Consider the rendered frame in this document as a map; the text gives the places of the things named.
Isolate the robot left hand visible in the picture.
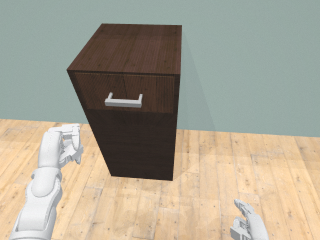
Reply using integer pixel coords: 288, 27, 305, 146
37, 123, 84, 170

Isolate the robot right hand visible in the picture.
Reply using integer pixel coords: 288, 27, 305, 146
230, 198, 269, 240

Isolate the handle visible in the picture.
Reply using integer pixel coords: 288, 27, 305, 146
105, 92, 143, 108

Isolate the left robot forearm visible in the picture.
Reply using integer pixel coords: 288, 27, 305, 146
8, 166, 63, 240

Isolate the cabinet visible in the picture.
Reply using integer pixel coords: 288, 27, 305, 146
66, 23, 182, 181

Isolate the drawer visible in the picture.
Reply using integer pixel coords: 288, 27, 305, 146
74, 72, 175, 113

